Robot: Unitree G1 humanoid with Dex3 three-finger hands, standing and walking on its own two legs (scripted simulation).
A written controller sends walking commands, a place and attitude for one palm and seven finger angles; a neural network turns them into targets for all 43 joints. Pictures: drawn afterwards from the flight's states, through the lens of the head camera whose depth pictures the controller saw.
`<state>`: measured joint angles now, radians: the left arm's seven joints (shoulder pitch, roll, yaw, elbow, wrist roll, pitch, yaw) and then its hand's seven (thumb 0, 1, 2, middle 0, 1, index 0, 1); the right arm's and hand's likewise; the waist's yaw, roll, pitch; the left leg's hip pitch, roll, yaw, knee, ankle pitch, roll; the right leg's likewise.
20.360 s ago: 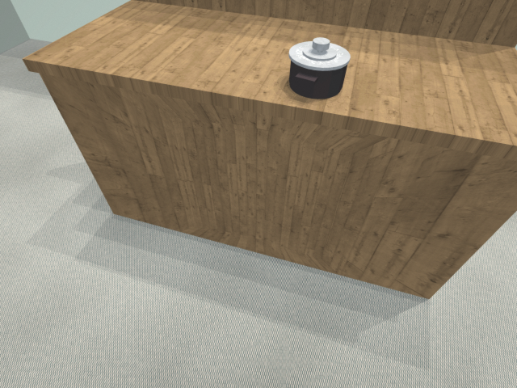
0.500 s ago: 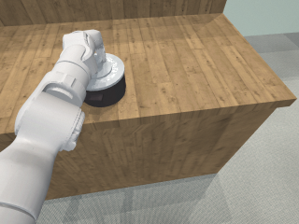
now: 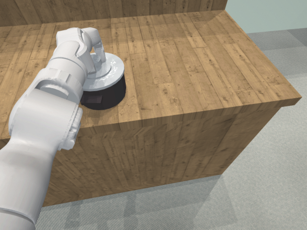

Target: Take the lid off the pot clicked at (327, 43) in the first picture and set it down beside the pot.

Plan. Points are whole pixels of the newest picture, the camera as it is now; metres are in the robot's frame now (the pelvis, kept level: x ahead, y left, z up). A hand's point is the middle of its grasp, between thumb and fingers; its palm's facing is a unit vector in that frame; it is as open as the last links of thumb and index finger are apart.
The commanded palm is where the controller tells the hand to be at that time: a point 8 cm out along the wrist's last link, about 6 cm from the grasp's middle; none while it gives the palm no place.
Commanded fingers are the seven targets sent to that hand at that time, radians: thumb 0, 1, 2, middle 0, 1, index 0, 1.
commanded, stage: lift the lid straight up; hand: left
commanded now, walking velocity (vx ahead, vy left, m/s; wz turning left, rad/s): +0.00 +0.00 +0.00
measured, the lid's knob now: (93, 61) +0.54 +0.10 +0.15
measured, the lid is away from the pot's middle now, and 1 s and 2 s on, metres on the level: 0.00 0.02 0.03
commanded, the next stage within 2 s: move the lid sideways beside the pot in 1.60 s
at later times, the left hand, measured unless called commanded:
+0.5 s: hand (82, 50) +0.50 +0.11 +0.21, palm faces -0.38 -0.15 -0.91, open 7.7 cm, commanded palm +0.51 +0.11 +0.28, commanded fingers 0.00 0.69 0.98 -0.94 -1.23 -0.71 -1.11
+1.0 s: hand (74, 32) +0.50 +0.11 +0.25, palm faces -0.31 -0.15 -0.94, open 7.7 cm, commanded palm +0.51 +0.11 +0.32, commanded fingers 0.00 0.69 0.98 -0.94 -1.23 -0.71 -1.11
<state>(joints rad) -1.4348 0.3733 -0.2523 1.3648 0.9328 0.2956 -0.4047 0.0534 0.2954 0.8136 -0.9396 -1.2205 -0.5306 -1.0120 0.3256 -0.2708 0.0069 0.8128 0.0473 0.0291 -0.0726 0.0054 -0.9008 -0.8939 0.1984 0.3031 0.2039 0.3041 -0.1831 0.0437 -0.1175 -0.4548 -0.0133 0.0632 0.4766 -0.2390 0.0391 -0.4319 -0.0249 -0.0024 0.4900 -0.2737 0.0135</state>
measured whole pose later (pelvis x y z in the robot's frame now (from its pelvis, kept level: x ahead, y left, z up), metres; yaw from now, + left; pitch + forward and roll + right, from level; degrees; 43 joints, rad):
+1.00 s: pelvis +0.00 +0.00 +0.00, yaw +1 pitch +11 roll +0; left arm -1.56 0.39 -0.28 1.31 0.93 0.36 -0.49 0.08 0.36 0.82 -0.93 -1.23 -0.51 -0.97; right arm 0.29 -0.26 0.02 0.81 0.04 -0.02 -0.06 0.01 -0.90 -0.89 0.20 0.30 0.20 0.30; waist -0.15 0.05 -0.11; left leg -0.39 -0.02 0.05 0.43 -0.22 0.04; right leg -0.37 -0.03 -0.02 0.46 -0.27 0.01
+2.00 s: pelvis +0.01 -0.01 +0.00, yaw +0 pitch +11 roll +1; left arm -1.60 0.46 -0.22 1.30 1.01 0.38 -0.51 0.08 0.36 0.83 -0.94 -1.22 -0.51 -0.97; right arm 0.26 -0.28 0.02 0.78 0.05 0.03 -0.07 0.01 -0.90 -0.89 0.20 0.30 0.20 0.30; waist -0.15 0.06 -0.12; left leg -0.39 -0.01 0.05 0.41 -0.22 0.02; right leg -0.37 -0.02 -0.01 0.45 -0.27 0.00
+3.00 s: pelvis +0.00 +0.01 +0.00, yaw +1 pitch +11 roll +0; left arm -1.54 0.71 -0.22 1.25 1.04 0.24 -0.54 0.08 0.37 0.83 -0.94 -1.23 -0.50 -0.97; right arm 0.31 -0.28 0.01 0.77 0.07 0.06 -0.06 0.01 -0.90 -0.89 0.20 0.30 0.20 0.30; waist -0.15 0.03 -0.11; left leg -0.43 -0.02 0.04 0.47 -0.23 0.04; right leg -0.39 -0.03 -0.02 0.44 -0.25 0.02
